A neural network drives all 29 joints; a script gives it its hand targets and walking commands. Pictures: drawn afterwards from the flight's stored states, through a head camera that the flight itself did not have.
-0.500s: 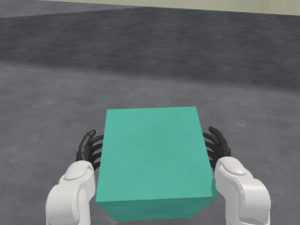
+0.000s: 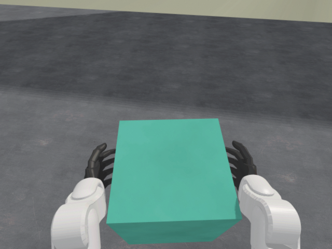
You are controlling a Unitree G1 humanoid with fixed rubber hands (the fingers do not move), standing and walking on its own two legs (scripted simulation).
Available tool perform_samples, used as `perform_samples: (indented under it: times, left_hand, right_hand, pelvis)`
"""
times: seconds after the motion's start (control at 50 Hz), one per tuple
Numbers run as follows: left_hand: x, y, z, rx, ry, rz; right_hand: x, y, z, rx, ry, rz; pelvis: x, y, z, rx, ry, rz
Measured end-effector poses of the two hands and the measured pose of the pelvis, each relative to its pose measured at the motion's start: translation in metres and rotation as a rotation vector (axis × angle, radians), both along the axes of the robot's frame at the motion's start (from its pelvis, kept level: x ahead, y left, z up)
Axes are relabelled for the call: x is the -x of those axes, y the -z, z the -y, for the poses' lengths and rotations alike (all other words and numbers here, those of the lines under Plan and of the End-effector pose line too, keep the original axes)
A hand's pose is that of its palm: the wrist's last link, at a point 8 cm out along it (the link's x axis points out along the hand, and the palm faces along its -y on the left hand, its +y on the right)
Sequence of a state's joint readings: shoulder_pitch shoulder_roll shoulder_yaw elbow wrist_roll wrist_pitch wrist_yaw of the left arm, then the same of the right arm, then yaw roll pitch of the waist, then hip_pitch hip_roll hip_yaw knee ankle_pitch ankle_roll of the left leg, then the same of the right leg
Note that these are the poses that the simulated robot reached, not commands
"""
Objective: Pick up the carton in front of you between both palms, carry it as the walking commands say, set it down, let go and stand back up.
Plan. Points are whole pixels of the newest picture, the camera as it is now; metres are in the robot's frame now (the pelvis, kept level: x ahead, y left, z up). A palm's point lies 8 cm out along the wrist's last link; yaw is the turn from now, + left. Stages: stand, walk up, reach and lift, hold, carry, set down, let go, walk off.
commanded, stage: carry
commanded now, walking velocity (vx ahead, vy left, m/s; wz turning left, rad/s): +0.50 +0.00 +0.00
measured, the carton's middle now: (169, 186) +0.26 +0.00 +0.04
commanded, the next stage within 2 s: none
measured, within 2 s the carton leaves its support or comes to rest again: neither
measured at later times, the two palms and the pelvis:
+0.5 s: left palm (115, 82) +0.58 +0.16 +0.11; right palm (210, 80) +0.57 -0.14 +0.11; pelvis +0.34 +0.01 +0.00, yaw -2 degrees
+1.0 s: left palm (129, 36) +0.91 +0.14 +0.11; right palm (199, 35) +0.91 -0.16 +0.11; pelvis +0.68 -0.01 +0.01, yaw +0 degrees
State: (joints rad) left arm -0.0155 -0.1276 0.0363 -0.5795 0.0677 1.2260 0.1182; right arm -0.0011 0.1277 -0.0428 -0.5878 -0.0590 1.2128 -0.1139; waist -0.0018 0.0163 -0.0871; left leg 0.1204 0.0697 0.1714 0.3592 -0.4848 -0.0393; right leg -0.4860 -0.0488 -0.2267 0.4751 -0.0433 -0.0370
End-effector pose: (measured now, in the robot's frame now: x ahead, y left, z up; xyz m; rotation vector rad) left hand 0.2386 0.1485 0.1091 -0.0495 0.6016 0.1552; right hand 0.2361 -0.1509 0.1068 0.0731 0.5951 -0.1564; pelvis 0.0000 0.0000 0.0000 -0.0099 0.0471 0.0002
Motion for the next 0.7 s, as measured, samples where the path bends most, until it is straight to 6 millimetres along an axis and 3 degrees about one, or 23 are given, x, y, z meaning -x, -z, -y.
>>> perform_samples:
  times: [0.1, 0.26, 0.4, 0.52, 0.6, 0.7]
  left_hand:
    - [-0.061, 0.010, 0.011, -0.018, -0.029, -0.117]
    - [-0.152, -0.011, 0.016, -0.021, -0.041, -0.106]
    - [-0.256, -0.022, 0.011, -0.013, 0.004, -0.024]
    - [-0.358, 0.007, -0.013, 0.026, 0.023, -0.021]
    - [-0.411, 0.021, -0.021, 0.032, 0.040, -0.126]
    - [-0.470, 0.014, -0.022, 0.031, 0.066, -0.149]
  right_hand:
    - [-0.070, 0.014, 0.011, -0.016, -0.030, -0.117]
    - [-0.163, -0.003, 0.016, -0.023, -0.040, -0.106]
    - [-0.255, -0.018, 0.011, -0.015, 0.005, -0.024]
    - [-0.351, -0.001, -0.013, 0.028, 0.021, -0.022]
    - [-0.399, 0.011, -0.021, 0.034, 0.038, -0.127]
    - [-0.450, 0.003, -0.023, 0.030, 0.067, -0.150]
  pelvis:
    - [-0.057, -0.013, 0.017, -0.011, -0.023, -0.010]
    - [-0.152, -0.036, 0.022, -0.048, -0.006, -0.027]
    - [-0.253, -0.029, 0.007, -0.034, 0.006, -0.024]
    - [-0.353, -0.001, -0.018, -0.028, 0.032, -0.002]
    - [-0.397, -0.011, -0.030, -0.018, 0.053, -0.011]
    - [-0.454, -0.029, -0.037, 0.009, 0.051, -0.026]
